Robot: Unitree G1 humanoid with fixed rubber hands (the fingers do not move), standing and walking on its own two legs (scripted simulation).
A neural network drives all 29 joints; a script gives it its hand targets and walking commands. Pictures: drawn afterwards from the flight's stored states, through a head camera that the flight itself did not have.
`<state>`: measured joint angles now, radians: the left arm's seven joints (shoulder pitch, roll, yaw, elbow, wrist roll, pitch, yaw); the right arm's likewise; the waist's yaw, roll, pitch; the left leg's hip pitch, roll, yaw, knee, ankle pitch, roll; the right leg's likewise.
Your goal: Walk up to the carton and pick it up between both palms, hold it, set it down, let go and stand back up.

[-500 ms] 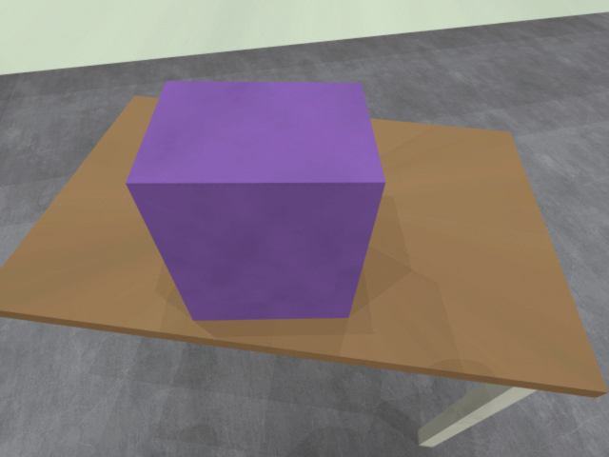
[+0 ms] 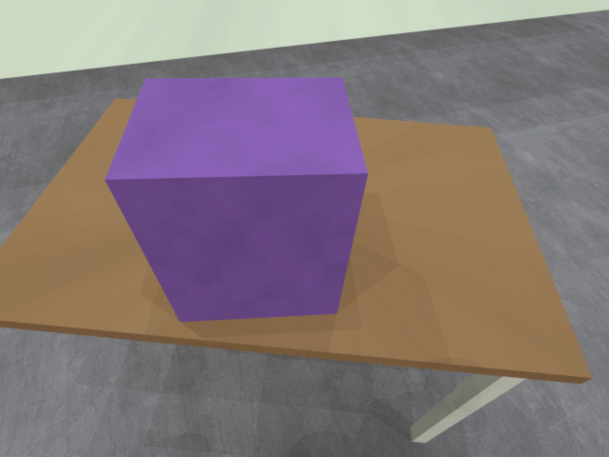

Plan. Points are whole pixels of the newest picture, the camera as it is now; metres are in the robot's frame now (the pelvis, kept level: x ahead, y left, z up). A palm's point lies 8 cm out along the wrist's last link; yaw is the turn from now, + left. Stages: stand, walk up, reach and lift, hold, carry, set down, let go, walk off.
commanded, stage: reach and lift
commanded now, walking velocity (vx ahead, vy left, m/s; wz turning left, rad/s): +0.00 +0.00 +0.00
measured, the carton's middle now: (253, 211) +0.41 +0.07 +0.09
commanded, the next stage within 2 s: none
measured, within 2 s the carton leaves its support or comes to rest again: neither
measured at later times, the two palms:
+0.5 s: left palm out of the picture +0.06 +0.22 -0.11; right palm out of the picture +0.07 -0.18 -0.11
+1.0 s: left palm out of the picture +0.12 +0.24 -0.05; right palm out of the picture +0.09 -0.17 -0.05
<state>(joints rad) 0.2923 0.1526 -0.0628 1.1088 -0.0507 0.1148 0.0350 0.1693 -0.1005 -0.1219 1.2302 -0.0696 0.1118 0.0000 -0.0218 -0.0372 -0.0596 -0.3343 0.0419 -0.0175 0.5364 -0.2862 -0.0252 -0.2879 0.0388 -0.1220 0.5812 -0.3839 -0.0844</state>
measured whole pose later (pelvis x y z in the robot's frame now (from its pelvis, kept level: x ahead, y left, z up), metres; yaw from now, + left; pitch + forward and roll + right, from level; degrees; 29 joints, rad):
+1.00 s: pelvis -0.04 +0.05 +0.02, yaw -4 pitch -1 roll +1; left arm 0.29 0.16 -0.05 0.15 -0.07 0.58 0.09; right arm 0.29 -0.14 -0.03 0.38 0.12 0.23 0.05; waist 0.03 -0.04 0.02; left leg -0.17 0.04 0.10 0.32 -0.14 -0.01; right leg -0.14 0.04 0.01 0.35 -0.20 -0.05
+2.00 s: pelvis -0.01 +0.03 +0.02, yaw -4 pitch -1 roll +0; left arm 0.27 0.23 0.00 0.08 -0.18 0.12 0.05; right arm 0.33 -0.23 0.02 0.07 0.25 0.03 0.01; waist 0.03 -0.03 -0.04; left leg -0.10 0.06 0.07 0.27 -0.15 -0.04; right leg -0.05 0.07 0.00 0.26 -0.19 -0.07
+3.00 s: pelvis -0.04 +0.05 +0.02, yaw -4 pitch -2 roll +0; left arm -0.32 0.31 0.13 -0.08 -0.27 0.69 0.08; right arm -0.43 -0.40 -0.02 0.23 0.44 0.42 -0.06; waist 0.00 -0.02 0.06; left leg -0.13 0.04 0.06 0.27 -0.11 -0.02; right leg -0.08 0.06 0.01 0.26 -0.15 -0.05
